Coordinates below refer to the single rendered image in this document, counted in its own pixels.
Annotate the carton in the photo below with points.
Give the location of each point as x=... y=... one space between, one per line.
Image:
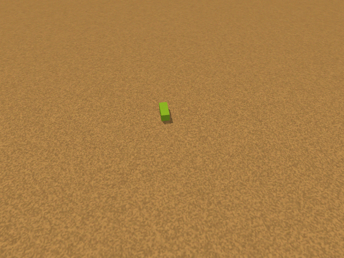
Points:
x=164 y=111

